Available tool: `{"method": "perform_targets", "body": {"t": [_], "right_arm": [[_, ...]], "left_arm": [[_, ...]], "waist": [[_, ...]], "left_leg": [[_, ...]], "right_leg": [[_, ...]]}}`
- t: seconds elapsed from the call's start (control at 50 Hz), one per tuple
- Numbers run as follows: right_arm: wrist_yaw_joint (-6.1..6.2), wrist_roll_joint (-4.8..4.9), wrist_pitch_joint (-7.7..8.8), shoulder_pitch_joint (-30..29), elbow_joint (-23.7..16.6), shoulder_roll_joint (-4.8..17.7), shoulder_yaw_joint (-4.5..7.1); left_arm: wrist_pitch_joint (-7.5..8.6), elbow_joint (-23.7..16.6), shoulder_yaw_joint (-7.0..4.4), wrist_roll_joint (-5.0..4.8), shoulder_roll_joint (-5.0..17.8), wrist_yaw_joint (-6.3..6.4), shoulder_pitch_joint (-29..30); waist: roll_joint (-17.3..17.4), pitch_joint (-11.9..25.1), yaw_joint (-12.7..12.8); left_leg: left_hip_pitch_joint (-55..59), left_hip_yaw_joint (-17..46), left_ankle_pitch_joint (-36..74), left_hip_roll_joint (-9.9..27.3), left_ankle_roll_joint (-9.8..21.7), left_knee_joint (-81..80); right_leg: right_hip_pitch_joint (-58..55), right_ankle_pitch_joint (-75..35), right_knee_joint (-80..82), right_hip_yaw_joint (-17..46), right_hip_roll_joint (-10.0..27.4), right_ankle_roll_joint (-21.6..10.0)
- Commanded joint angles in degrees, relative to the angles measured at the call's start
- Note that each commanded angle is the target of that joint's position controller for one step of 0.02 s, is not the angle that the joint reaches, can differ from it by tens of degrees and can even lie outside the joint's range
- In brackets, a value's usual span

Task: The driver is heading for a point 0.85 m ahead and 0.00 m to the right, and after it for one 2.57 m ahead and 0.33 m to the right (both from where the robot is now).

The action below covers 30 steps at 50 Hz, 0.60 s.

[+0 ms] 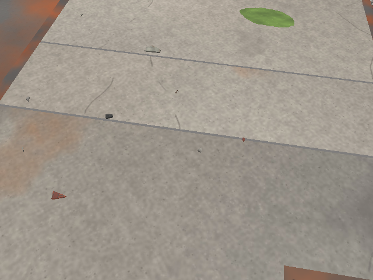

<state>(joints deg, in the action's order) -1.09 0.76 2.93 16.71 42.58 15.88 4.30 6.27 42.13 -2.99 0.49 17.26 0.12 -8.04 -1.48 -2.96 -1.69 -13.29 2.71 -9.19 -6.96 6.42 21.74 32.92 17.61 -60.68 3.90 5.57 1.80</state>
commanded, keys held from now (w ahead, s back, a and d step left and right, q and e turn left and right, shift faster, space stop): w+q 0.16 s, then w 0.70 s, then w+e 0.14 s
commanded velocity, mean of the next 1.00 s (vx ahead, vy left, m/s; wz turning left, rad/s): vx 0.50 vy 0.00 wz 0.21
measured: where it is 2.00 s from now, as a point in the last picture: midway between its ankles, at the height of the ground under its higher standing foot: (173, 138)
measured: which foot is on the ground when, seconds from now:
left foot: down 0.00-0.28, up 0.30-0.76, down 0.78-1.00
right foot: up 0.00-0.24, down 0.26-0.78, up 0.80-1.00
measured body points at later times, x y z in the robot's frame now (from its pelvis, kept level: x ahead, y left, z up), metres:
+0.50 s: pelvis +0.28 -0.05 +0.00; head +0.30 -0.05 +0.45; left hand +0.29 +0.23 -0.11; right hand +0.47 -0.28 -0.11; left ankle +0.28 +0.10 -0.67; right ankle +0.30 -0.14 -0.74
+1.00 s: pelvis +0.52 +0.07 +0.00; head +0.54 +0.09 +0.45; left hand +0.59 +0.37 -0.12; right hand +0.65 -0.19 -0.10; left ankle +0.51 +0.15 -0.74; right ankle +0.60 -0.08 -0.66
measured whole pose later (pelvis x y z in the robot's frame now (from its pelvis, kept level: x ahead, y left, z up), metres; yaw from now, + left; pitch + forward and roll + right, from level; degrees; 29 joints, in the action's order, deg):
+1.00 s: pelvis +0.52 +0.07 +0.00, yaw +10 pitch +1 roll +1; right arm -1.4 -0.7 5.2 16.5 45.5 15.1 3.0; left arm 3.3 45.4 -3.1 -1.3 18.2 -0.3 -13.3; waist -3.2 -0.7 -1.4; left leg -9.8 -3.6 -9.5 -3.2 3.9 18.2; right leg 35.3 13.4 -60.3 3.0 5.4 0.2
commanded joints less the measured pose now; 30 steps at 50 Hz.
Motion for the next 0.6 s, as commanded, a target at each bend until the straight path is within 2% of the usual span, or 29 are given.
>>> {"method": "perform_targets", "body": {"t": [0.02, 0.08, 0.12, 0.16, 0.22, 0.24, 0.26, 0.28, 0.3, 0.32, 0.34, 0.36, 0.38, 0.4, 0.42, 0.46, 0.52, 0.6], "right_arm": [[1.31, 0.15, 1.10, -2.15, -4.56, 9.58, 2.36], [1.95, 0.54, 0.39, 0.43, -3.68, 9.86, 2.43], [2.06, 0.69, 0.06, 2.69, -2.86, 10.06, 2.46], [2.19, 1.00, -0.26, 4.03, -2.26, 9.55, 2.32], [2.45, 0.49, -0.53, 4.11, -1.69, 8.80, 2.12], [2.38, 0.37, -0.65, 3.45, -1.70, 8.25, 1.93], [2.11, 0.03, -0.55, 3.32, -1.94, 6.40, 1.22], [1.96, -0.98, -0.42, 3.93, -2.96, 3.93, 0.09], [1.80, 1.08, 0.25, 13.65, -2.84, 0.61, -0.87], [1.95, 1.63, 0.53, 11.91, -1.63, 6.23, -0.14], [1.89, 1.46, 0.56, 4.11, -2.74, 9.15, 0.65], [2.02, 0.66, 0.61, -0.19, -3.88, 8.58, 0.48], [1.84, -0.22, 0.91, -2.51, -4.65, 7.79, 0.50], [1.54, -0.30, 1.03, -2.10, -4.69, 6.83, 0.50], [1.36, -0.11, 1.00, -1.25, -4.37, 5.77, 0.32], [1.20, -0.22, 0.82, -1.54, -4.42, 3.91, -0.22], [1.00, -0.65, 1.08, -7.06, -6.08, 2.31, -1.15], [0.23, -0.14, 1.65, -13.68, -7.13, 2.02, -1.56]], "left_arm": [[-0.43, -4.06, -1.03, 0.57, 3.87, 0.31, 0.47], [-0.16, -5.82, -0.25, 0.20, 2.12, -0.14, 6.97], [0.15, -6.94, -0.34, -0.53, 2.63, -0.60, 10.14], [0.56, -7.73, -0.78, -0.88, 4.01, -1.07, 11.38], [1.35, -7.06, -1.51, -0.78, 5.67, -1.71, 8.41], [1.62, -6.11, -1.93, -0.56, 6.05, -1.61, 4.84], [1.92, -4.86, -2.75, 0.06, 7.65, -1.32, -0.67], [1.96, -4.13, -3.39, 0.79, 10.52, -0.96, -9.22], [1.22, -0.87, -4.82, 0.76, 14.94, -1.49, -14.78], [1.05, -1.17, -3.64, -1.07, 9.41, -1.89, -14.63], [0.77, -1.70, -2.70, -1.18, 6.18, -1.68, -11.61], [0.32, -2.25, -2.18, -0.40, 5.61, -1.60, -8.30], [0.07, -1.97, -1.80, -0.15, 4.69, -1.56, -6.58], [0.16, -1.83, -1.38, 0.29, 3.91, -1.42, -5.92], [0.25, -1.51, -1.22, 0.17, 3.37, -1.43, -5.94], [0.46, -0.56, -1.40, -0.58, 4.26, -1.38, -7.10], [0.08, 0.59, -2.07, -1.00, 6.89, -0.95, -8.55], [-0.73, 2.26, -2.24, -1.59, 8.24, -0.72, -11.39]], "waist": [[3.20, 3.02, 1.81], [5.22, 2.61, -1.12], [5.94, 2.68, -2.62], [6.52, 2.78, -2.76], [8.59, 3.28, -1.10], [9.03, 4.17, 0.99], [8.03, 8.10, 3.61], [2.06, 16.34, 6.84], [-17.98, 22.21, 3.36], [-11.64, 18.16, 5.11], [-5.55, 10.09, 6.64], [-1.30, 6.21, 5.53], [-0.76, 3.00, 4.50], [-2.36, 2.78, 2.98], [-3.72, 3.11, 2.41], [-4.28, 3.28, 2.23], [-2.99, 2.40, 3.56], [-3.03, 1.39, 5.90]], "left_leg": [[-0.33, 13.02, 17.22, 13.63, 10.43, -9.52], [-2.53, 10.75, 11.26, 10.44, 7.10, -7.99], [-1.80, 12.90, 7.61, 11.19, 6.22, -7.09], [1.83, 16.39, 5.05, 12.63, 5.69, -4.02], [7.43, 19.80, 7.11, 15.66, 4.59, 0.76], [7.59, 19.47, 11.22, 14.86, 3.78, 3.57], [6.47, 17.28, 15.76, 11.84, 2.21, 10.97], [-0.42, 13.11, 7.05, 8.34, 0.12, 26.51], [-21.22, 6.96, -21.48, -0.25, -4.24, 45.19], [-29.24, 9.68, -23.41, 3.29, -4.52, 51.92], [-31.35, 8.96, -18.14, 5.34, -4.41, 53.24], [-29.91, 6.34, -14.18, 7.49, -4.44, 51.72], [-29.20, 5.40, -11.42, 9.27, -4.59, 48.27], [-26.19, 4.77, -9.43, 11.09, -4.57, 45.41], [-24.30, 3.82, -8.72, 11.61, -4.79, 43.11], [-23.87, 2.02, -8.18, 12.21, -5.54, 38.37], [-24.36, 0.64, -1.22, 12.91, -6.61, 27.44], [-19.34, -1.36, 9.36, 11.00, -7.11, 14.95]], "right_leg": [[1.73, -8.13, 9.32, -1.38, -0.31, 2.42], [-2.70, -19.85, 23.10, -1.91, -3.35, 2.66], [-4.88, -23.07, 27.60, -1.68, -4.91, 2.47], [-4.94, -21.54, 30.85, -0.01, -5.25, 1.57], [-6.98, -16.35, 32.63, 0.08, -4.61, -1.23], [-11.64, -15.81, 34.67, -1.26, -5.16, -2.72], [-20.77, -16.07, 35.31, -0.89, -3.98, -4.93], [-35.30, -15.67, 33.82, 8.63, 4.99, -8.71], [-52.90, -3.40, 39.49, 35.81, 16.64, -19.23], [-51.43, 12.24, 43.78, 42.37, 17.16, -18.38], [-44.35, 12.30, 44.76, 33.68, 14.63, -15.81], [-37.34, 6.16, 45.57, 26.85, 12.14, -14.40], [-32.05, -0.37, 46.77, 22.34, 10.18, -14.53], [-28.94, -5.20, 47.85, 18.69, 8.29, -13.86], [-27.59, -8.30, 48.88, 16.13, 6.94, -13.75], [-26.42, -13.66, 50.40, 12.52, 6.59, -14.79], [-26.07, -17.32, 52.40, 8.36, 6.56, -15.21], [-25.35, -18.38, 52.42, 3.22, 5.03, -13.41]]}}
